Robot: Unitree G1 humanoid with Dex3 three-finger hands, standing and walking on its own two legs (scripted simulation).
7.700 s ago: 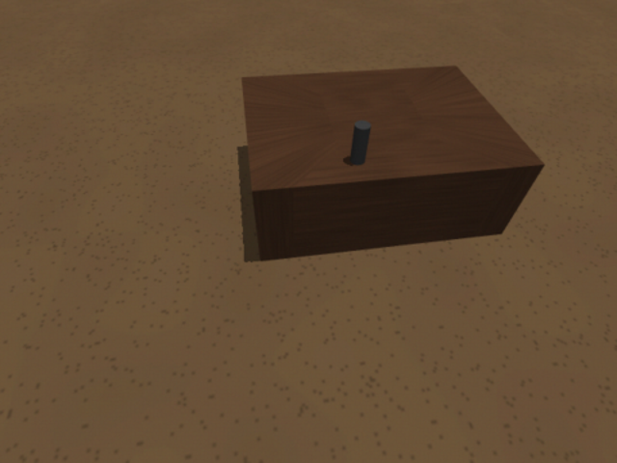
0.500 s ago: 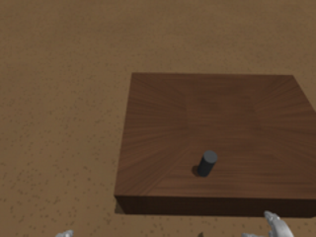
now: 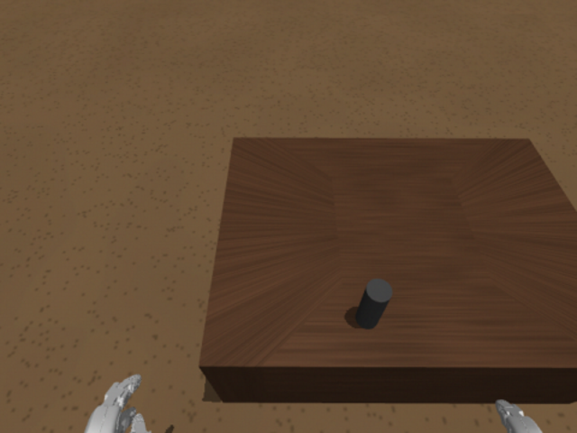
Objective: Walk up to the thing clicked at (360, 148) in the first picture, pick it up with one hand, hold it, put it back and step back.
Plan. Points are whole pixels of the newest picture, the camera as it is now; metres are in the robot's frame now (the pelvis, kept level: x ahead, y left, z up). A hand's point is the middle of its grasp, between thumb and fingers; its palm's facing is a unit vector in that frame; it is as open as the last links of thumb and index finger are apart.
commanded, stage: go down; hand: right
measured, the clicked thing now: (372, 305) +0.44 -0.17 -0.29
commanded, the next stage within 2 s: none
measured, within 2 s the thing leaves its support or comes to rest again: neither
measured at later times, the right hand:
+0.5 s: hand out of the picture +0.14 -0.26 -0.11, palm faces +0.02 +0.94 -0.34, open 17.5 cm
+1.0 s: hand out of the picture +0.16 -0.28 -0.10, palm faces +0.09 +0.94 -0.33, open 17.4 cm
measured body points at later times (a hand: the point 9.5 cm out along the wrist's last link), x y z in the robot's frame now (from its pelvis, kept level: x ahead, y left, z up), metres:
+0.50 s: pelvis +0.00 +0.00 -0.02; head +0.04 -0.01 +0.43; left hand +0.16 +0.25 -0.10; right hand +0.14 -0.31 -0.09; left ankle -0.03 +0.14 -0.72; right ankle +0.01 -0.12 -0.72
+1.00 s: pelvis -0.01 +0.00 -0.03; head +0.02 -0.02 +0.42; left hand +0.15 +0.24 -0.10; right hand +0.16 -0.33 -0.07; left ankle -0.03 +0.14 -0.72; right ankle +0.01 -0.12 -0.72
